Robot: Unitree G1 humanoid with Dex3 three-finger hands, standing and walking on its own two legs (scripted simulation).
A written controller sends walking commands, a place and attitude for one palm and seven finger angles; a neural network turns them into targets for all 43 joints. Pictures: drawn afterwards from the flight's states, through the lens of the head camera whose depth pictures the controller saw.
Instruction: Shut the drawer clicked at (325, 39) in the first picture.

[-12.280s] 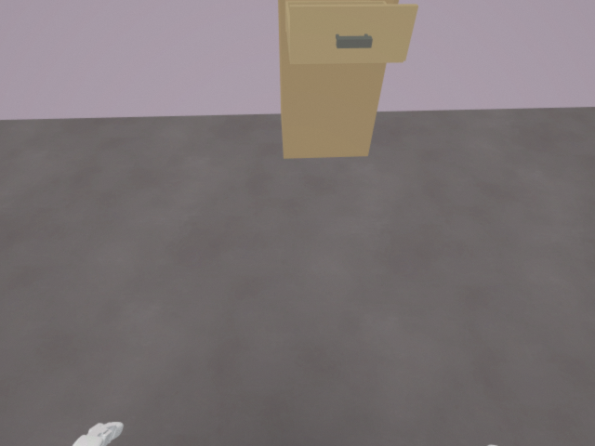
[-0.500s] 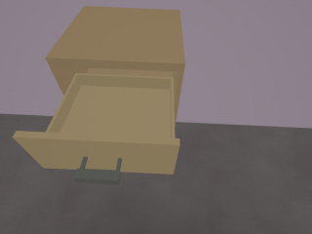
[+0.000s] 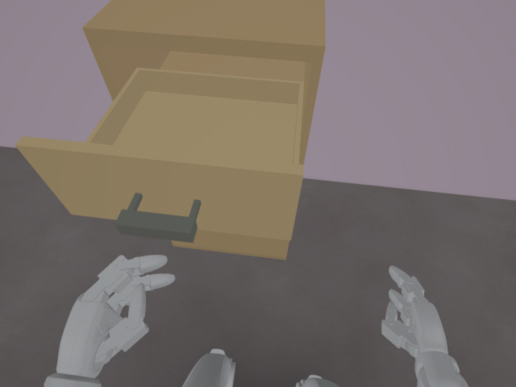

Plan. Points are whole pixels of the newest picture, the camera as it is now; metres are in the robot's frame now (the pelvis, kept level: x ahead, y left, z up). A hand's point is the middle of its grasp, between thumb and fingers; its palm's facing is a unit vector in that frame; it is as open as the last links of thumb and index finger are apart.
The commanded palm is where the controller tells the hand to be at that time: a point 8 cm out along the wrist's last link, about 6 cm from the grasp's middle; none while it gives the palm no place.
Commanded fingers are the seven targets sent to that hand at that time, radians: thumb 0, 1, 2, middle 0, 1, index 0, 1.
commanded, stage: raise the hand and make a fist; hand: left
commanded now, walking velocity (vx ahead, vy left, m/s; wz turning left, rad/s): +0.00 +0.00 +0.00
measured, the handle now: (162, 213) +0.35 +0.19 +0.06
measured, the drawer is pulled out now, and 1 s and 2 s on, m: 0.29 0.29 0.29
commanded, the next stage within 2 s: bring the fist close to the handle in 1.36 s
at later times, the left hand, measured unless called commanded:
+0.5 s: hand (122, 316) +0.18 +0.18 +0.11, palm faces -0.01 -1.00 -0.04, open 3.2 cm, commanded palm +0.14 +0.23 +0.12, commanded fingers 0.00 0.90 0.90 -1.26 -1.45 -1.26 -1.45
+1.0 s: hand (125, 309) +0.18 +0.15 +0.16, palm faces -0.05 -1.00 -0.03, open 3.3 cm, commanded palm +0.13 +0.21 +0.16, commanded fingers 0.00 0.90 0.90 -1.40 -1.60 -1.40 -1.60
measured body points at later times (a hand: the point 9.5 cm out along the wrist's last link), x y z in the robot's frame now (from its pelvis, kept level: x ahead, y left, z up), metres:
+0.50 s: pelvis +0.03 +0.02 +0.03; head +0.05 +0.01 +0.48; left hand +0.18 +0.23 +0.11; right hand +0.20 -0.24 -0.04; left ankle +0.06 +0.13 -0.66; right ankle +0.00 -0.09 -0.66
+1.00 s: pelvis +0.02 +0.03 +0.04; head +0.02 +0.02 +0.49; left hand +0.17 +0.21 +0.17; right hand +0.22 -0.18 -0.01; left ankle +0.06 +0.13 -0.66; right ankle +0.00 -0.09 -0.66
